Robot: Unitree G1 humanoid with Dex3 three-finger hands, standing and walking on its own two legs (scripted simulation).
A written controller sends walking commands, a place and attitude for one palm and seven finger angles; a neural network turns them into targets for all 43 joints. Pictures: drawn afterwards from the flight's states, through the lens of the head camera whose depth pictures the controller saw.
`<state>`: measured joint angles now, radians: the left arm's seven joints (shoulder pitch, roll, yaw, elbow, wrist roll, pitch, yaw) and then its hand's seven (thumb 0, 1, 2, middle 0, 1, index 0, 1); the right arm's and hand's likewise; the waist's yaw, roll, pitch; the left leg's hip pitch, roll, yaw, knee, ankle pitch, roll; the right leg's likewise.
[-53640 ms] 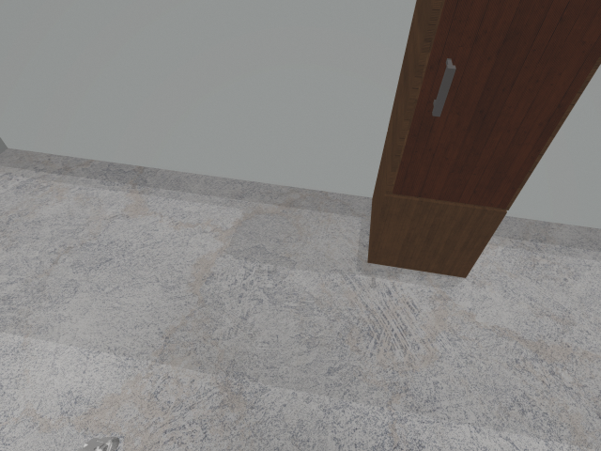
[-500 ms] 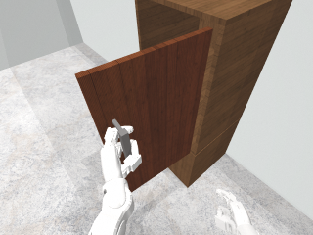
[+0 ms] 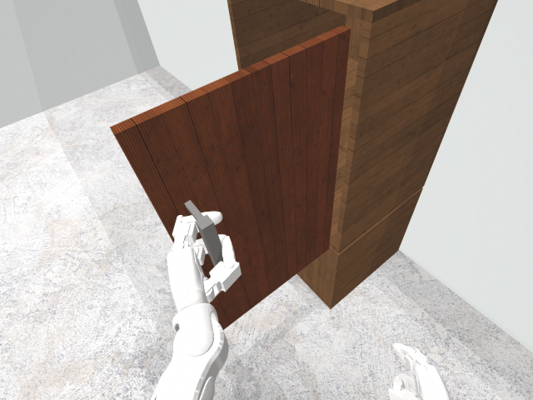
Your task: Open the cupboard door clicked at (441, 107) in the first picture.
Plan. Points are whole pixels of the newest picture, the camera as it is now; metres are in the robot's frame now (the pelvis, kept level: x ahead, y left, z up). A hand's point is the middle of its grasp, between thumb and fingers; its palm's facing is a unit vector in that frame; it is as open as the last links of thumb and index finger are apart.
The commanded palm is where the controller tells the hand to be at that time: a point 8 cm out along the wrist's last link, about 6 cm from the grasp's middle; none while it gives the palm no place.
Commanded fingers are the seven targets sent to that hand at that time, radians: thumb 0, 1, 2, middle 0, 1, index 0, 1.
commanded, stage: open thumb and fingers to let go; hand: left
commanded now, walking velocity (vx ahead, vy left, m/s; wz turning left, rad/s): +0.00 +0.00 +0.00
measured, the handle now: (207, 238) +0.34 +0.11 +0.08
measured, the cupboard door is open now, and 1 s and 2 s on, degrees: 90 87 88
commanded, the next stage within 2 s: slide the hand sideways off the handle in 0.68 s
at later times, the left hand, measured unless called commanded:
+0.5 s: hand (222, 259) +0.30 +0.08 +0.08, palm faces +0.31 -0.95 -0.02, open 13.9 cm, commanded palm +0.26 +0.11 +0.08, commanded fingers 0.00 -0.50 0.30 -0.21 -0.65 -0.21 -0.65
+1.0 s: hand (212, 274) +0.28 +0.09 +0.08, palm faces -0.17 -0.99 -0.02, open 16.4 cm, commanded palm +0.26 +0.12 +0.08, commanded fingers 0.00 -0.50 0.30 -0.15 -0.30 -0.15 -0.30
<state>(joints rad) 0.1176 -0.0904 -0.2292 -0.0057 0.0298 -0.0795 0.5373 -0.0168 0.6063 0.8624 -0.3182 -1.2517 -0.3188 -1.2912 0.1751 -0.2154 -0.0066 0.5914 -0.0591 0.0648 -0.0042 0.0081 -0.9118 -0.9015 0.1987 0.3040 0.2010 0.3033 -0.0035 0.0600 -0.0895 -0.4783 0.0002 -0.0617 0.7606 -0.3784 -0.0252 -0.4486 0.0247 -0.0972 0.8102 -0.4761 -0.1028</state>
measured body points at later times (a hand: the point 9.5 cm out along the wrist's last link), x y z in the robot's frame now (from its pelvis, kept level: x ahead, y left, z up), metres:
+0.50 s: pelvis -0.04 +0.04 +0.00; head -0.02 +0.01 +0.45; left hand +0.28 +0.13 +0.09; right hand +0.12 -0.19 -0.11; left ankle +0.00 +0.18 -0.71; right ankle -0.03 -0.04 -0.71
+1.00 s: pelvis -0.05 +0.08 -0.01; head -0.03 +0.06 +0.44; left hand +0.28 +0.14 +0.08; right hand +0.11 -0.14 -0.11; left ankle +0.00 +0.18 -0.71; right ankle -0.03 -0.04 -0.71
